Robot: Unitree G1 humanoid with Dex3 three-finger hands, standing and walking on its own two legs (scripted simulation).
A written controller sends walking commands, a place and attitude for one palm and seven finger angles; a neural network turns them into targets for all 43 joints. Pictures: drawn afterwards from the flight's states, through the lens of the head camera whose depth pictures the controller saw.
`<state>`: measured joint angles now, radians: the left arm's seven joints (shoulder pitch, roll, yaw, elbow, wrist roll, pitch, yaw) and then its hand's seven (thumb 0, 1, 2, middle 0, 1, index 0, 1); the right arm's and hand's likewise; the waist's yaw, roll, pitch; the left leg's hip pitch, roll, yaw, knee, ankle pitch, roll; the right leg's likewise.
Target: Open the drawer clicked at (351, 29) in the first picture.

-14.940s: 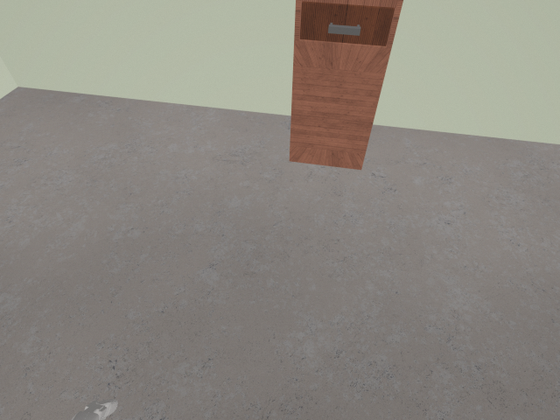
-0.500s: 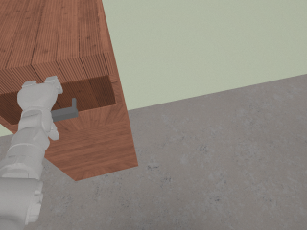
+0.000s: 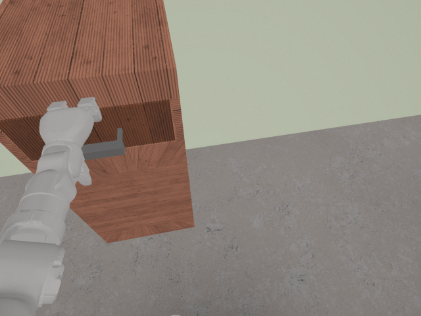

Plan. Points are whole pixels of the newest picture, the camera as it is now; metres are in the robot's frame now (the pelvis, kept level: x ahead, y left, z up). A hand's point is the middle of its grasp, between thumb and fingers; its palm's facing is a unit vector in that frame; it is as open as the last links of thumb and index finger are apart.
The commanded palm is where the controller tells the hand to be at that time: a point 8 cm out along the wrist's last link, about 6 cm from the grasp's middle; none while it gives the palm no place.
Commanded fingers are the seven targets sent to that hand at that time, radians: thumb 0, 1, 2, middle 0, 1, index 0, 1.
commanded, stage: move the hooked fingers above the handle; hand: left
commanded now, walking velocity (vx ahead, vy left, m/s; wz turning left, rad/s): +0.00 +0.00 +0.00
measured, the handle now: (95, 143) +0.49 +0.27 +0.00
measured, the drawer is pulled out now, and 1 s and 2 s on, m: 0.00 0.00 0.00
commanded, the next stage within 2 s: lower the fingers behind the handle in 0.60 s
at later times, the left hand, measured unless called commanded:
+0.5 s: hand (88, 140) +0.45 +0.26 +0.06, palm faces -0.03 -0.01 -1.00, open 13.7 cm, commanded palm +0.43 +0.26 +0.12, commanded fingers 0.00 -0.50 0.30 -0.30 -1.20 -0.30 -1.20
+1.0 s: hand (88, 140) +0.45 +0.25 +0.06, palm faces -0.03 +0.00 -1.00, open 13.7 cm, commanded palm +0.43 +0.26 +0.10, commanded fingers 0.00 -0.50 0.30 -0.30 -1.20 -0.30 -1.20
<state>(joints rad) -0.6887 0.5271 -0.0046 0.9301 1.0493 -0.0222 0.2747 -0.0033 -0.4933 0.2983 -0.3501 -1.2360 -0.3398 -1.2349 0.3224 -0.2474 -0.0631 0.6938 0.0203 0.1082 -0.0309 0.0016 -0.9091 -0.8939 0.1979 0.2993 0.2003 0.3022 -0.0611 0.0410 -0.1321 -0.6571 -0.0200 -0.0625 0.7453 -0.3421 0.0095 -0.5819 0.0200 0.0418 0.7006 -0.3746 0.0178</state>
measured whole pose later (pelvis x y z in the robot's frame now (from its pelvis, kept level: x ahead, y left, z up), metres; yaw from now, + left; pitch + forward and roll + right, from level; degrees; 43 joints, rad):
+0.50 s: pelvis +0.00 -0.01 +0.00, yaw +0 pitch +14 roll -1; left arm -0.70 0.52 -0.01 0.94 1.06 -0.02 0.24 0.00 -0.49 0.30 -0.35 -1.23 -0.34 -1.22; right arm 0.33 -0.25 -0.05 0.70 0.02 0.11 -0.04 0.00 -0.91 -0.89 0.20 0.30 0.20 0.30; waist -0.06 0.04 -0.12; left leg -0.63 -0.01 -0.07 0.72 -0.34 0.00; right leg -0.56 0.03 0.04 0.69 -0.37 0.01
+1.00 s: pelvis +0.00 -0.02 +0.00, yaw +0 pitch +15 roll -1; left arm -0.70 0.54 0.01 0.97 1.06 -0.05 0.26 0.00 -0.49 0.30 -0.33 -1.25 -0.34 -1.23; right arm 0.32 -0.26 -0.05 0.69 0.03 0.11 -0.05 0.00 -0.91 -0.89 0.20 0.30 0.20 0.30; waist -0.06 0.04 -0.14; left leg -0.65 0.00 -0.07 0.73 -0.34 -0.01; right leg -0.59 0.04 0.04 0.71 -0.38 -0.01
